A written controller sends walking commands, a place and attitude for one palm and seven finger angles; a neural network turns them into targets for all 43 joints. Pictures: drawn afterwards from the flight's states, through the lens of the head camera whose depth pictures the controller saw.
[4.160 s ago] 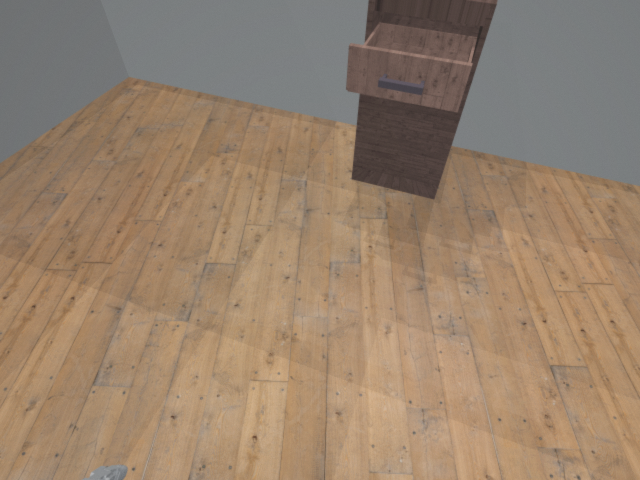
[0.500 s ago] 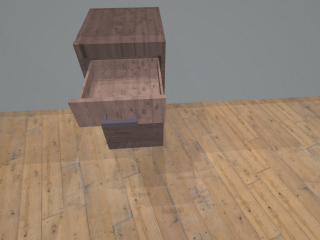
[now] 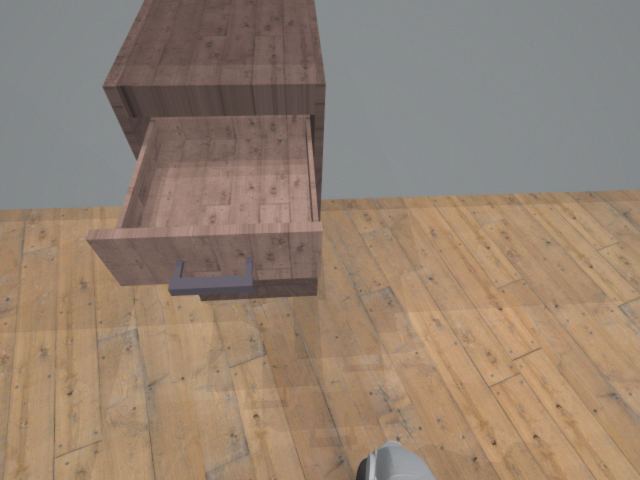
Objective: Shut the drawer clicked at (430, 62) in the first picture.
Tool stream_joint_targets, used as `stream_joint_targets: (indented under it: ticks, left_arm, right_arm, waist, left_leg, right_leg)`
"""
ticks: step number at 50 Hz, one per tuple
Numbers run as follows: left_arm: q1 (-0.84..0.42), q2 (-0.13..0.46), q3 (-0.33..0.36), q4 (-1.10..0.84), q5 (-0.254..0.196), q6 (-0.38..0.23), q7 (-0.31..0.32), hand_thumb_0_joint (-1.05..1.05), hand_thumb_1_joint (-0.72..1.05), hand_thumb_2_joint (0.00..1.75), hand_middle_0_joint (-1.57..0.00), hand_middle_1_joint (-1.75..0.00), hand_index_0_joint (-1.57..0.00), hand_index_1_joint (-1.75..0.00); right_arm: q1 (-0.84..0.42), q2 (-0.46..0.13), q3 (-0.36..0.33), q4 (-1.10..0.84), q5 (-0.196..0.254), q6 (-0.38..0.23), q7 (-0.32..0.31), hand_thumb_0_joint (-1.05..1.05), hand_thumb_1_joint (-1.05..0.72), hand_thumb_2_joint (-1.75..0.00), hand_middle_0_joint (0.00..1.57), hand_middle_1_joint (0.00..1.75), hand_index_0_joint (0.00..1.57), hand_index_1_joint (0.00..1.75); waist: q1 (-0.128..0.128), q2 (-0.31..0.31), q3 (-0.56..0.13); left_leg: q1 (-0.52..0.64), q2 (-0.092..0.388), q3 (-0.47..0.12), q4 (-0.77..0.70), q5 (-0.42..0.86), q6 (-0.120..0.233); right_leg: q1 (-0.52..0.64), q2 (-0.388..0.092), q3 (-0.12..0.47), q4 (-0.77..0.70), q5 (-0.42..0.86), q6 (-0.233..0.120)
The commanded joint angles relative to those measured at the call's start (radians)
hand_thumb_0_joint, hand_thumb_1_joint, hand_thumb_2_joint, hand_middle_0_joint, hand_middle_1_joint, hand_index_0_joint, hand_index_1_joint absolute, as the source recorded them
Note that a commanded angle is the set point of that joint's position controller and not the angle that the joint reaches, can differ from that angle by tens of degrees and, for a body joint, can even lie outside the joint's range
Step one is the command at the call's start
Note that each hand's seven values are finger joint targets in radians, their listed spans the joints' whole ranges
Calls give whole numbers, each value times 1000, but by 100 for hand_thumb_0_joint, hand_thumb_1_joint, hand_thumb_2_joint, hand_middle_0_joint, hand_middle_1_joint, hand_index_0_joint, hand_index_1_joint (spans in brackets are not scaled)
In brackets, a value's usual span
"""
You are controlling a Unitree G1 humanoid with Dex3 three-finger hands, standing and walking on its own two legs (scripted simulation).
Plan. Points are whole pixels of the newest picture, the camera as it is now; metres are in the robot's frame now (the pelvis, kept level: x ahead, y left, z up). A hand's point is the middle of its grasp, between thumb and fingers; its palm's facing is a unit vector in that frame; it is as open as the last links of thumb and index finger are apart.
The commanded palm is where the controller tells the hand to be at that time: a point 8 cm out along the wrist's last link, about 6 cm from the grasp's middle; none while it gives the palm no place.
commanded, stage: take the last steps up to it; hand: left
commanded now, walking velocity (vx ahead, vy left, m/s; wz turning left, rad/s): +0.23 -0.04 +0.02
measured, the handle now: (213, 274) +0.43 +0.19 -0.08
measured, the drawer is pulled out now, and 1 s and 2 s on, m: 0.30 0.30 0.30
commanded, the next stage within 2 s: come to a stop and stand still in 0.22 s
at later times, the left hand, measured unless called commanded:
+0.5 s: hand out of the picture +0.13 +0.12 -0.18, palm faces +0.12 -0.98 -0.14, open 7.3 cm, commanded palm none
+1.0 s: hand out of the picture +0.12 +0.10 -0.16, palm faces +0.05 -0.97 -0.25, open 7.4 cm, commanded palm none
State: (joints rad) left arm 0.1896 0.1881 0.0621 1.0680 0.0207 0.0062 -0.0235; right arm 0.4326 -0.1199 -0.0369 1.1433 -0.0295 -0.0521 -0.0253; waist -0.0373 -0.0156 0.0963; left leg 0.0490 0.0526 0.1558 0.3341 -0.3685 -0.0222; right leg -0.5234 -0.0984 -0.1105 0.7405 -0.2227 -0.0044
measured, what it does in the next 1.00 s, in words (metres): walks ahead: right foot, then left foot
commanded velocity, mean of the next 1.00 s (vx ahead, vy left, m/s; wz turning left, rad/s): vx -0.03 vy -0.01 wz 0.02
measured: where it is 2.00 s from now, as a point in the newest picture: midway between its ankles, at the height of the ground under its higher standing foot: outside the picture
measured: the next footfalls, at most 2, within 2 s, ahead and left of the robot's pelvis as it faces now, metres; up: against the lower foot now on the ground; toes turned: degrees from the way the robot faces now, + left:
right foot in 0.08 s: +0.18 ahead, -0.14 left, +0.00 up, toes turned -8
left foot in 0.46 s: +0.23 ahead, +0.08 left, +0.00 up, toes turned +8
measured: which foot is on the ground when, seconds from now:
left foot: down 0.00-0.08, up 0.10-0.44, down 0.46-0.82, up 0.84-1.00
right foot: up 0.00-0.06, down 0.08-0.56, up 0.58-0.78, down 0.80-1.00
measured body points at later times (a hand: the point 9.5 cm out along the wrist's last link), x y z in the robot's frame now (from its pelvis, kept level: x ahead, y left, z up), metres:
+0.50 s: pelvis +0.14 -0.04 +0.00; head +0.14 -0.02 +0.45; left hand +0.13 +0.18 -0.17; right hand +0.24 -0.26 -0.14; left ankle +0.19 +0.07 -0.74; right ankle +0.14 -0.13 -0.74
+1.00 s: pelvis +0.10 -0.09 +0.00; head +0.11 -0.11 +0.45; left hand +0.12 +0.15 -0.14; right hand +0.14 -0.32 -0.17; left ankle +0.10 +0.06 -0.71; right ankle +0.10 -0.16 -0.74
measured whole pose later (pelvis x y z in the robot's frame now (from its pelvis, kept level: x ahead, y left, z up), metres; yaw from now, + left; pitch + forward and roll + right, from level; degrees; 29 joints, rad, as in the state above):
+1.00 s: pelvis +0.10 -0.09 +0.00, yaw +1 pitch -1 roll +1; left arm 0.27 0.15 0.02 1.06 0.02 0.01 0.03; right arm 0.21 -0.19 -0.05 1.09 -0.01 0.05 -0.02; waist -0.01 0.03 0.03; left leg -0.29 0.04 0.02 0.68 -0.38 -0.01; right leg -0.21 0.01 -0.08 0.51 -0.28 -0.07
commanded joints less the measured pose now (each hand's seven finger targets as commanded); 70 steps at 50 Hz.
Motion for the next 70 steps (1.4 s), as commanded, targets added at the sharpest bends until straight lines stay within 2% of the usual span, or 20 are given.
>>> stream_joint_targets:
  ticks: [1,2,3,4,5,8,11,18,21,23,25,34,39,41,42,45,49,53,56,70]
  left_arm:
    - [59,39,9,-48,0,-41,-1,0,90,90,-20,-30,-20,-30]
    - [186,73,18,-10,4,-50,5,0,90,90,-20,-30,-20,-30]
    - [314,142,38,27,10,-63,14,0,90,90,-20,-30,-20,-30]
    - [390,247,60,34,7,-69,25,0,90,90,-20,-30,-20,-30]
    - [355,261,60,24,-11,-65,29,0,90,90,-20,-30,-20,-30]
    - [91,115,20,-49,-3,-59,48,0,90,90,-20,-30,-20,-30]
    - [66,67,0,-49,4,-71,49,0,90,90,-20,-30,-20,-30]
    - [117,67,-11,-20,2,-64,48,0,90,90,-20,-30,-20,-30]
    - [104,69,-17,-7,-10,-49,57,0,90,90,-20,-30,-20,-30]
    - [150,39,-24,-11,-14,-30,64,0,90,90,-20,-30,-20,-30]
    - [170,40,-25,-14,-10,-7,72,0,90,90,-20,-30,-20,-30]
    - [190,25,-2,-51,-2,22,66,0,90,90,-20,-30,-20,-30]
    - [244,43,-8,-42,6,2,68,0,90,90,-20,-30,-20,-30]
    - [144,144,-2,-69,6,-6,67,0,90,90,-20,-30,-20,-30]
    - [131,134,-4,-72,8,-10,68,0,90,90,-20,-30,-20,-30]
    - [72,105,-14,-65,3,-15,66,0,90,90,-20,-30,-20,-30]
    - [106,108,-14,-36,-4,-21,65,0,90,90,-20,-30,-20,-30]
    - [102,68,-21,-7,-19,-21,64,0,90,90,-20,-30,-20,-30]
    - [93,85,-18,15,-21,-14,61,0,90,90,-20,-30,-20,-30]
    - [151,39,-23,38,-16,-14,60,0,90,90,-20,-30,-20,-30]
  right_arm:
    - [7,-184,-33,-29,4,-5,-5,0,-90,-90,20,30,20,30]
    - [-2,-179,-35,-28,10,-5,0,0,-90,-90,20,30,20,30]
    - [9,-150,-32,-34,19,-5,9,0,-90,-90,20,30,20,30]
    - [58,-80,-20,-62,30,-7,11,0,-90,-90,20,30,20,30]
    - [11,-101,-20,-76,34,5,8,0,-90,-90,20,30,20,30]
    - [-89,-79,-25,-89,8,18,15,0,-90,-90,20,30,20,30]
    - [-25,-53,-15,-64,3,41,17,0,-90,-90,20,30,20,30]
    - [-151,-37,5,-100,13,33,17,0,-90,-90,20,30,20,30]
    - [-134,-57,17,-79,17,34,7,0,-90,-90,20,30,20,30]
    - [-156,-130,7,-93,19,28,-2,0,-90,-90,20,30,20,30]
    - [-200,-153,0,-109,20,41,-12,0,-90,-90,20,30,20,30]
    - [-252,-209,-47,-169,9,66,-23,0,-90,-90,20,30,20,30]
    - [-262,-170,-45,-163,21,70,-4,0,-90,-90,20,30,20,30]
    - [-269,-92,-28,-177,26,83,10,0,-90,-90,20,30,20,30]
    - [-298,-94,-25,-179,18,97,9,0,-90,-90,20,30,20,30]
    - [-236,-82,-20,-116,22,93,7,0,-90,-90,20,30,20,30]
    - [-200,-79,-4,-83,23,80,-1,0,-90,-90,20,30,20,30]
    - [-126,-101,15,-31,16,54,-14,0,-90,-90,20,30,20,30]
    - [-122,-96,23,-11,14,53,-16,0,-90,-90,20,30,20,30]
    - [3,-59,25,-1,9,56,-15,0,-90,-90,20,30,20,30]
  waist:
    - [62,135,-16]
    - [119,76,-85]
    - [173,-49,-167]
    - [164,-301,-270]
    - [158,-244,-271]
    - [56,-36,-62]
    - [2,-81,-80]
    - [41,-74,-77]
    - [22,-43,-106]
    - [49,101,-87]
    - [62,212,-46]
    - [48,131,-193]
    - [70,19,-188]
    - [41,-231,-102]
    - [56,-264,-73]
    - [23,-122,-40]
    - [42,-103,-54]
    - [45,25,-55]
    - [57,93,-48]
    - [41,9,22]
  left_leg:
    - [-131,215,-63,80,623,134]
    - [-175,173,-37,222,599,107]
    - [-318,109,-3,465,407,74]
    - [-522,-39,-5,803,-180,39]
    - [-549,-12,-134,970,-250,59]
    - [-555,91,-168,958,-18,52]
    - [-456,87,-123,765,20,19]
    - [-392,41,-89,376,55,-7]
    - [-218,36,-103,115,265,-12]
    - [-175,149,-188,73,643,40]
    - [-244,188,-225,30,682,89]
    - [-144,291,-268,33,765,233]
    - [-276,146,-178,154,383,101]
    - [-374,-17,-87,284,-21,7]
    - [-359,-9,-127,374,-92,11]
    - [-362,-11,-154,454,-28,15]
    - [-326,0,-145,276,-2,4]
    - [-196,62,-206,33,294,26]
    - [-261,58,-194,14,224,20]
    - [-294,24,-169,-6,85,26]
  right_leg:
    - [249,67,-52,-142,54,-36]
    - [414,81,-53,-198,97,-39]
    - [609,-40,84,-239,76,-74]
    - [733,-319,516,-383,137,-193]
    - [633,-365,602,-486,-17,-243]
    - [279,-266,342,-538,-110,-186]
    - [207,-197,147,-539,110,-157]
    - [295,-169,120,-509,283,-170]
    - [305,-115,69,-396,348,-106]
    - [265,-41,45,-330,195,-26]
    - [288,0,28,-290,35,4]
    - [147,51,98,128,-301,17]
    - [343,23,132,-363,54,10]
    - [245,-213,354,-470,139,-118]
    - [173,-215,361,-500,121,-147]
    - [215,-146,261,-448,231,-160]
    - [319,-119,234,-421,273,-145]
    - [304,-25,191,-406,134,-43]
    - [374,-12,173,-434,47,-26]
    - [282,-10,202,-514,-185,-33]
